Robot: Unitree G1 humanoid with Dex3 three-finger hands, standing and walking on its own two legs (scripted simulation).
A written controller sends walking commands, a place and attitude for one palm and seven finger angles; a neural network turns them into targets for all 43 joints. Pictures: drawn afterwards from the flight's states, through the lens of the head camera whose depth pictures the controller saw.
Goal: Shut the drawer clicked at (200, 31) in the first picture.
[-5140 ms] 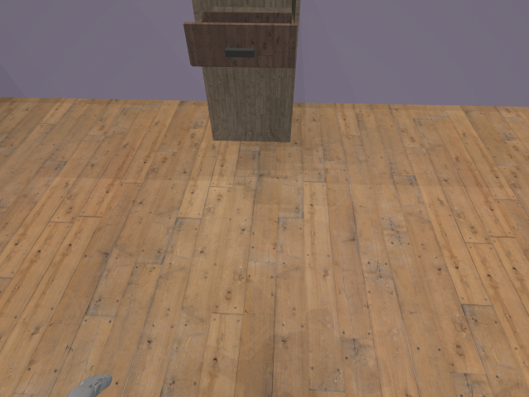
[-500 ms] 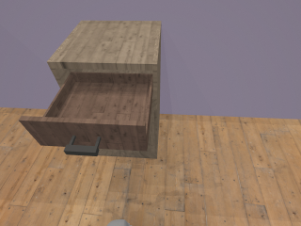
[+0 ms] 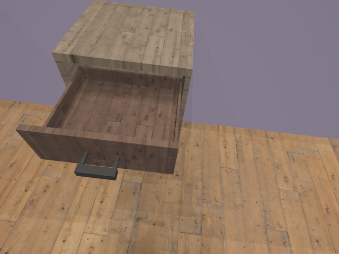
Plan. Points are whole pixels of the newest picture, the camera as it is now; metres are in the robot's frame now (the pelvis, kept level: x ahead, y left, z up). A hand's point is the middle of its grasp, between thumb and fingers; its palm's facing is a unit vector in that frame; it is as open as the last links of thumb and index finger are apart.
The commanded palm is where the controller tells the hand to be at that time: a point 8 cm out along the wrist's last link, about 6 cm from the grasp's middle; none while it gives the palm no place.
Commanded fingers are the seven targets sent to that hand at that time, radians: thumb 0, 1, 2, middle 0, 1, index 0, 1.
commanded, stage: come to a stop and stand still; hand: left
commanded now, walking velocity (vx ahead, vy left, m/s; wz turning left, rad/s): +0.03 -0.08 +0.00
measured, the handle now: (99, 164) +0.34 +0.23 -0.07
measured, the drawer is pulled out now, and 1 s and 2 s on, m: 0.30 0.30 0.30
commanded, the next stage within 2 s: look again from close up in 1.10 s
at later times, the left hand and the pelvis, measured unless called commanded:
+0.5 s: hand out of the picture -0.03 +0.09 -0.17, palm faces +0.07 -0.97 -0.22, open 7.3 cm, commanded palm none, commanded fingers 0.00 0.90 0.90 -0.20 -0.30 -0.20 -0.30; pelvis -0.06 -0.09 +0.00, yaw +1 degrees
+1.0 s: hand out of the picture -0.11 +0.07 -0.17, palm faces +0.10 -0.98 -0.15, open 7.4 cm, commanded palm none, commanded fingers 0.00 0.90 0.90 -0.20 -0.30 -0.20 -0.30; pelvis -0.07 -0.08 +0.00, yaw +1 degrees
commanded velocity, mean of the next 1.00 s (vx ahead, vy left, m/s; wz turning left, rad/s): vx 0.00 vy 0.00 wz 0.00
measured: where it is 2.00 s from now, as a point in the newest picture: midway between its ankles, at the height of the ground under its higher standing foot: outside the picture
